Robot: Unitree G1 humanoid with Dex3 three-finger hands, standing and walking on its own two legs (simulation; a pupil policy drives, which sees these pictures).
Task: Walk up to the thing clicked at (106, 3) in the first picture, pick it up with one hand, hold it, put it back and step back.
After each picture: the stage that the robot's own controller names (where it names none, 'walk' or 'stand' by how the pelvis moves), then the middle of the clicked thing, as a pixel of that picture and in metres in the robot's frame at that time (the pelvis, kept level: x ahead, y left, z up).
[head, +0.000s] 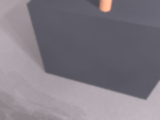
stand; out of the picture +0.94 -0.15 +0.02
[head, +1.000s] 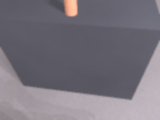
walk; (70, 3) +0.84 +0.10 +0.04
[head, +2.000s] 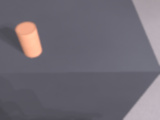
stand; (29, 40) +0.49 +0.21 +0.06
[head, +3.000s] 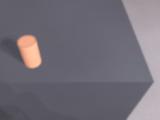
stand; (30, 52) +0.49 +0.21 +0.02
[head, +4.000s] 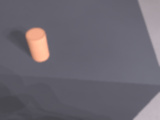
stand; (38, 45) +0.50 +0.18 +0.04
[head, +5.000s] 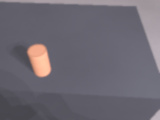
stand; (40, 60) +0.46 +0.18 +0.02
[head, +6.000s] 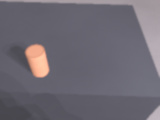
stand; (38, 61) +0.45 +0.18 +0.02
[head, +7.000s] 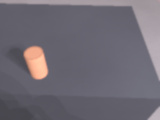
stand; (36, 63) +0.45 +0.19 +0.02
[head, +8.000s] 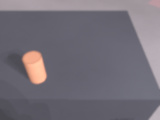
rise first; (35, 67) +0.44 +0.20 +0.02
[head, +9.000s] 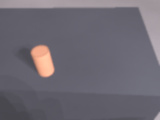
go down; (43, 61) +0.46 +0.20 +0.03
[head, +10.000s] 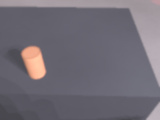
go down; (34, 63) +0.46 +0.20 +0.03
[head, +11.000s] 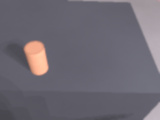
go down; (37, 58) +0.46 +0.18 +0.04
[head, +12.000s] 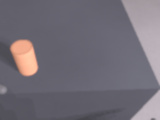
close in; (25, 58) +0.44 +0.19 +0.04
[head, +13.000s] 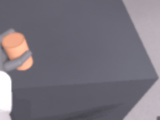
close; (18, 52) +0.45 +0.20 +0.07
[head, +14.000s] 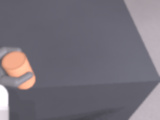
lift; (20, 71) +0.38 +0.19 +0.06
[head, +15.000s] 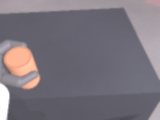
lift; (23, 69) +0.33 +0.17 +0.16
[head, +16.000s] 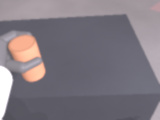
hold; (28, 59) +0.33 +0.16 +0.20
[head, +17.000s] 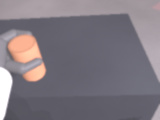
hold; (28, 59) +0.33 +0.16 +0.20
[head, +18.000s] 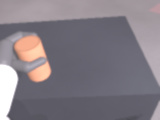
crouch; (34, 59) +0.34 +0.14 +0.20
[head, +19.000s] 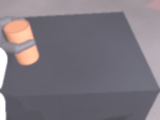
crouch; (22, 43) +0.39 +0.18 +0.21
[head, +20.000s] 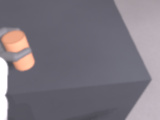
lower; (19, 51) +0.44 +0.19 +0.10
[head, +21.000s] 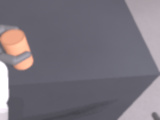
lower; (18, 50) +0.44 +0.19 +0.08
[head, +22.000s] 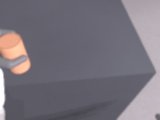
lower; (15, 54) +0.43 +0.19 +0.08
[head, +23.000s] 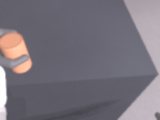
lower; (16, 53) +0.43 +0.19 +0.07
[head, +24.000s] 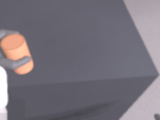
loosen; (18, 54) +0.43 +0.19 +0.07
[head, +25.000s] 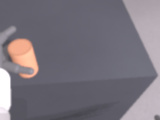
withdraw; (24, 59) +0.42 +0.17 +0.07
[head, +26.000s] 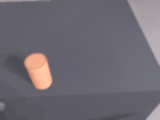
sink last; (39, 72) +0.39 +0.16 +0.05
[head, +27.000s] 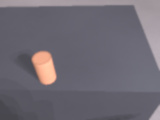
stand; (44, 68) +0.42 +0.17 +0.03
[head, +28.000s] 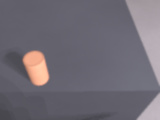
stand; (36, 68) +0.41 +0.17 +0.03
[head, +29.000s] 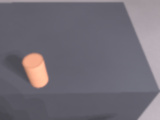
stand; (36, 71) +0.40 +0.18 +0.02
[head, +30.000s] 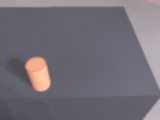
walk; (38, 74) +0.40 +0.17 +0.02
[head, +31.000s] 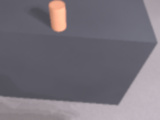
walk; (58, 16) +0.66 +0.12 +0.04
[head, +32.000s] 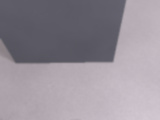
walk; out of the picture +1.07 +0.21 +0.04
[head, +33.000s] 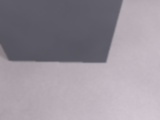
stand; out of the picture +1.11 +0.16 +0.04
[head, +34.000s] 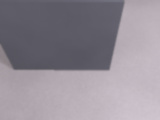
stand; out of the picture +1.09 +0.17 +0.02
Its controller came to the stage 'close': yes
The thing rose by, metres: 0.19
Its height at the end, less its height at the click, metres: +0.00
